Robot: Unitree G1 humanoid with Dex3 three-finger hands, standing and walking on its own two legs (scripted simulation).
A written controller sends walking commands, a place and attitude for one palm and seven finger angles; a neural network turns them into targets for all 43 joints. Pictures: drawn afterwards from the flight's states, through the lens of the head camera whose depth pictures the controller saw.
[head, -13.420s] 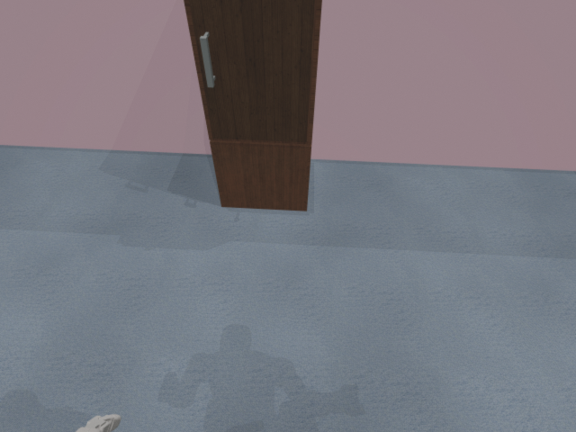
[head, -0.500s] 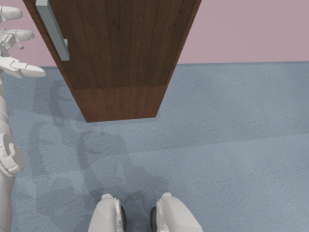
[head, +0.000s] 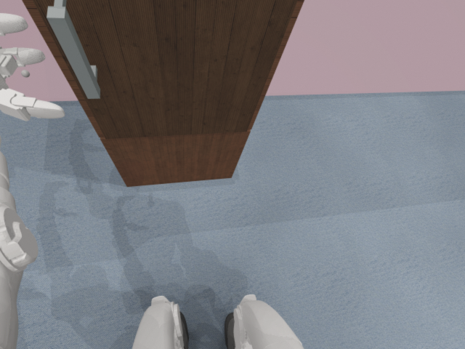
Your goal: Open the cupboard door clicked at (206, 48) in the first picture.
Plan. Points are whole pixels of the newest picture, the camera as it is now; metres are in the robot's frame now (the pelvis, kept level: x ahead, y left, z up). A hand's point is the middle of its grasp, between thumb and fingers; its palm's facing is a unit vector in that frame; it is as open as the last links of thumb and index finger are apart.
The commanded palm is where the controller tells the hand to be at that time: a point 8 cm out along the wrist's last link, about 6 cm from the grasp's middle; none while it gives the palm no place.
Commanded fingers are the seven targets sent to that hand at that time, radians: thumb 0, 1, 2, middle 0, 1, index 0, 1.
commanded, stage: move the hooked fingers beside the handle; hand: left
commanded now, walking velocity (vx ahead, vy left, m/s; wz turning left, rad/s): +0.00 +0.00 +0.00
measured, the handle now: (79, 49) +0.58 +0.19 +0.06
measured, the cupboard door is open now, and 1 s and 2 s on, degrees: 0 0 0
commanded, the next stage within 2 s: slide the fingers in behind the handle in 0.42 s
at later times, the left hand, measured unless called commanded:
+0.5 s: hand (37, 75) +0.53 +0.24 +0.06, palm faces +0.04 -1.00 -0.03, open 13.9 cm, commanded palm +0.52 +0.27 +0.06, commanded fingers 0.00 -0.50 0.30 -0.30 -1.20 -0.30 -1.20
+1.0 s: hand (60, 74) +0.53 +0.21 +0.07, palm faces +0.04 -1.00 -0.01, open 13.9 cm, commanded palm +0.52 +0.24 +0.06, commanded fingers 0.00 -0.50 0.30 -0.30 -1.20 -0.30 -1.20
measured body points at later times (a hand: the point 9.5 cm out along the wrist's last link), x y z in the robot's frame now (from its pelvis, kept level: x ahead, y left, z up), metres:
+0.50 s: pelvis -0.01 +0.00 -0.01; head +0.16 +0.04 +0.40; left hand +0.52 +0.30 +0.07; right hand -0.03 -0.27 -0.11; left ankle +0.02 +0.08 -0.66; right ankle -0.01 -0.12 -0.66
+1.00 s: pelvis -0.01 -0.01 -0.01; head +0.15 +0.03 +0.41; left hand +0.53 +0.27 +0.07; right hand -0.04 -0.27 -0.10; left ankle +0.02 +0.08 -0.66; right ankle -0.01 -0.12 -0.66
